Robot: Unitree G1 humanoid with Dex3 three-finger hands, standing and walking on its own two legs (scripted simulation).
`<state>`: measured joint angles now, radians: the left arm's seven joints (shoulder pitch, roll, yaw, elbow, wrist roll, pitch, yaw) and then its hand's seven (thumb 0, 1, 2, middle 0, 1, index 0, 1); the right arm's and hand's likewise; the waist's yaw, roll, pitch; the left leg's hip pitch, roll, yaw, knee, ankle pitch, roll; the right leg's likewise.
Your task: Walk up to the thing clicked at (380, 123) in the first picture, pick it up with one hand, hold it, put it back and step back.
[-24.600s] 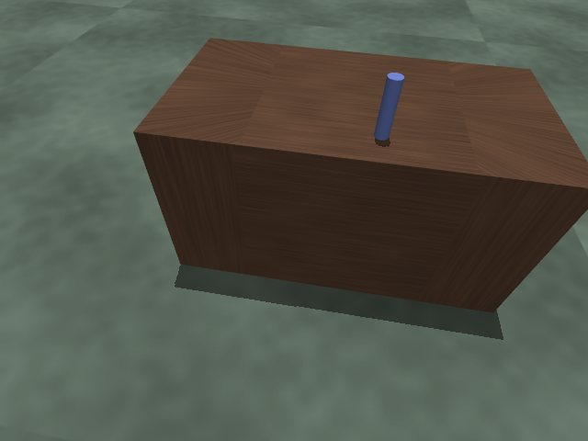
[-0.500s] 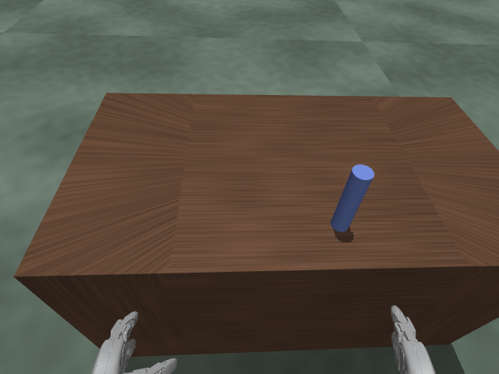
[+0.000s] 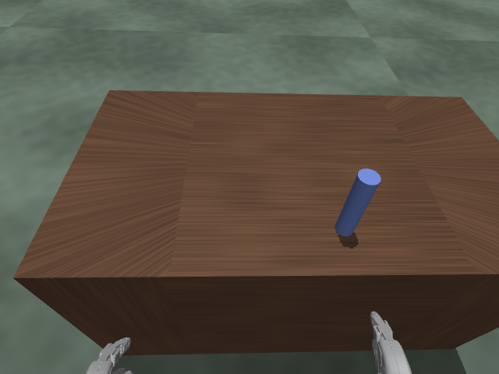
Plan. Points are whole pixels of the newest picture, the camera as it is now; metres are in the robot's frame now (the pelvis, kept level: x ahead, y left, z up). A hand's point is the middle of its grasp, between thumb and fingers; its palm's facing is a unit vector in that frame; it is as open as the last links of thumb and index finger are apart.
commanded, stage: home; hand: right
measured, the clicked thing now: (355, 205) +0.46 -0.23 -0.04
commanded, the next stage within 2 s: none
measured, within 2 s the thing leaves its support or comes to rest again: neither
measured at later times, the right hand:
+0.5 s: hand out of the picture +0.06 -0.26 -0.14, palm faces -0.04 +0.91 -0.41, open 17.4 cm
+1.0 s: hand out of the picture +0.05 -0.25 -0.15, palm faces -0.05 +0.93 -0.36, open 17.3 cm
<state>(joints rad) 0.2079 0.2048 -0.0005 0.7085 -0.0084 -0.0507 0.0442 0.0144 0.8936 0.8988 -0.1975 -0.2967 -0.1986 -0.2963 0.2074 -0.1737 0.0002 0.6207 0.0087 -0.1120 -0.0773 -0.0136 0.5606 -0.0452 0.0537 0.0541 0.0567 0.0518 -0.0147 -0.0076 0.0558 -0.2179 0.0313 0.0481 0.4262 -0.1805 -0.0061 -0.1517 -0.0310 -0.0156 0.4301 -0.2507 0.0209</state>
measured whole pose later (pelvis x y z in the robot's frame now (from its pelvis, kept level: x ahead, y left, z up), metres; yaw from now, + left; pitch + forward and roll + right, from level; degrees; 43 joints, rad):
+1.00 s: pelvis -0.01 +0.01 +0.00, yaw +0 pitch -3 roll -1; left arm 0.20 0.36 0.00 1.13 0.02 0.01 -0.01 0.01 0.90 0.90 -0.20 -0.30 -0.20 -0.30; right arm 0.16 -0.36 0.02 1.12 -0.02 -0.01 0.00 -0.01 0.51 -0.07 0.06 0.06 0.07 0.06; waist 0.00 0.00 0.03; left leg -0.19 0.02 0.05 0.38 -0.14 0.01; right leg -0.11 -0.04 -0.02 0.35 -0.20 0.03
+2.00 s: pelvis +0.01 +0.01 +0.01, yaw +0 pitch -3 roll +0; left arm 0.14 0.35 0.00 1.12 0.02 0.01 0.00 0.01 0.90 0.90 -0.20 -0.30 -0.20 -0.30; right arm 0.11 -0.35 0.01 1.14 -0.02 -0.02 0.00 -0.01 0.50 -0.08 0.06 0.06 0.07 0.06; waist 0.00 -0.01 0.04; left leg -0.14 0.01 0.05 0.34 -0.16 0.01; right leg -0.05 -0.05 -0.02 0.30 -0.20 0.04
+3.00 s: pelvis +0.02 +0.01 +0.01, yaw +1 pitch -2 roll +0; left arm 0.14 0.35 0.01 1.10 0.02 0.01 0.00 0.01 0.90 0.90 -0.20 -0.30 -0.20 -0.30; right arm 0.11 -0.35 0.00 1.13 -0.02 -0.02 0.00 0.00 -0.90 -0.90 0.20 0.30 0.21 0.30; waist 0.00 -0.01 0.04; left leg -0.13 0.01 0.05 0.33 -0.16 0.01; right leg -0.05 -0.05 -0.02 0.30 -0.21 0.04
